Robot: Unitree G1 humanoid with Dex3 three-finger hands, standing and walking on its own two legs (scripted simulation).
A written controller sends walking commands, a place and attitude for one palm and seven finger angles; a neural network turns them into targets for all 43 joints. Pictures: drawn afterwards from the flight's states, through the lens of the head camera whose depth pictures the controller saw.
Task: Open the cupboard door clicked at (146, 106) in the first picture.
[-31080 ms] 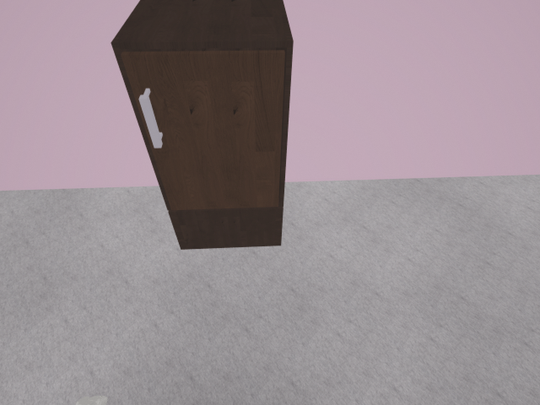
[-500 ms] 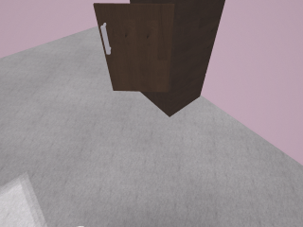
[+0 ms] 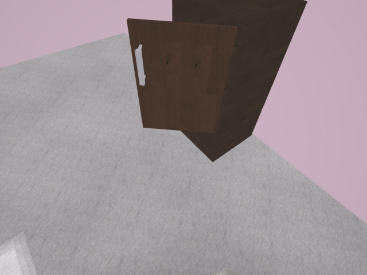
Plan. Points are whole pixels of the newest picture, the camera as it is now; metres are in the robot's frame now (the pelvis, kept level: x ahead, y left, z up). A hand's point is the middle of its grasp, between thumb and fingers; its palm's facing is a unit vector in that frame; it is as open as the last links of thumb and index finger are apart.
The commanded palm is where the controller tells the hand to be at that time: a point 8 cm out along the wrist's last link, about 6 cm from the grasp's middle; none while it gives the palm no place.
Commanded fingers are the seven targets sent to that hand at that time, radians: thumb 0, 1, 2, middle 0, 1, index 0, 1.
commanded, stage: take the last steps up to it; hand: left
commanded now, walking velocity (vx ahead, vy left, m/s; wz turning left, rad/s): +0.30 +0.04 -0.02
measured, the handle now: (141, 65) +0.89 +0.25 -0.05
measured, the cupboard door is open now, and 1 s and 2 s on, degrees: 48 48 48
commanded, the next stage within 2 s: come to a stop and stand still in 0.54 s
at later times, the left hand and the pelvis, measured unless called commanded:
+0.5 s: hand (109, 262) +0.17 +0.20 -0.19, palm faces +0.06 -0.98 -0.17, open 7.3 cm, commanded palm none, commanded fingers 0.00 0.90 0.90 -0.20 -0.30 -0.20 -0.30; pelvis +0.19 +0.02 -0.01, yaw -1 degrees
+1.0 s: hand (131, 184) +0.39 +0.20 -0.17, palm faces -0.04 -0.98 -0.22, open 7.4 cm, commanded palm none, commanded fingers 0.00 0.90 0.90 -0.20 -0.30 -0.20 -0.30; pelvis +0.30 +0.01 -0.01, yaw -1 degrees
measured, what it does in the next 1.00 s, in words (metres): walks ahead: right foot, then left foot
